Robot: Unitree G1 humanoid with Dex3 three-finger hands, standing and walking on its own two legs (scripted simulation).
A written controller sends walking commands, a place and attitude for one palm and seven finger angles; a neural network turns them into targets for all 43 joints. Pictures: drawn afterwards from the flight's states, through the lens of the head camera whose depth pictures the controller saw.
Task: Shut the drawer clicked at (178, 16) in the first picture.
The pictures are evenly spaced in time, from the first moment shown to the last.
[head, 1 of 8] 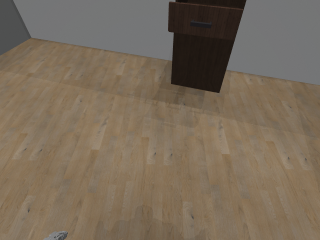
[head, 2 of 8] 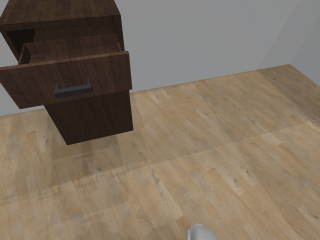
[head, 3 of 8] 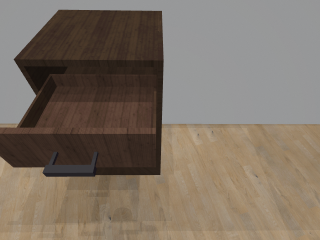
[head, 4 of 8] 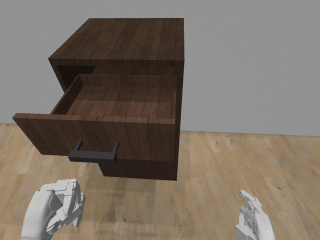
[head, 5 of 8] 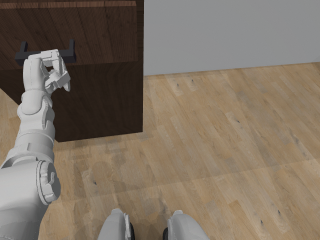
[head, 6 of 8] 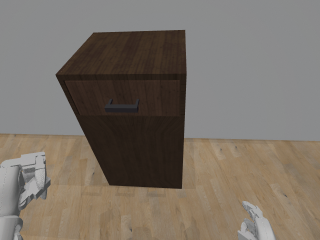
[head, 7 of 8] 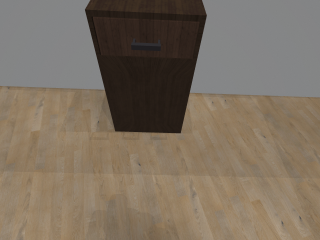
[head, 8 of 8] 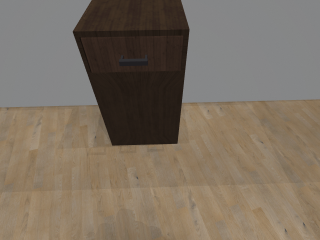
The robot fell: no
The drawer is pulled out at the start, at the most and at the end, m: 0.29 0.29 0.00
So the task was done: yes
